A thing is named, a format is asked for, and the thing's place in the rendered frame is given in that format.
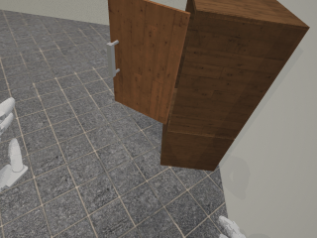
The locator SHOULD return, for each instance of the cupboard door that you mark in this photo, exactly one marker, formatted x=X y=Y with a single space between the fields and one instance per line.
x=151 y=38

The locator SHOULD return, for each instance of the robot right hand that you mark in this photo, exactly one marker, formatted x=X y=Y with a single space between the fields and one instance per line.
x=231 y=227

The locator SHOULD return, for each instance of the robot left hand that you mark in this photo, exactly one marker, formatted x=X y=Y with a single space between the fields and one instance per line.
x=13 y=172

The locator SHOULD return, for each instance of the handle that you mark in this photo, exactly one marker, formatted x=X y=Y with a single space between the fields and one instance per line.
x=110 y=48

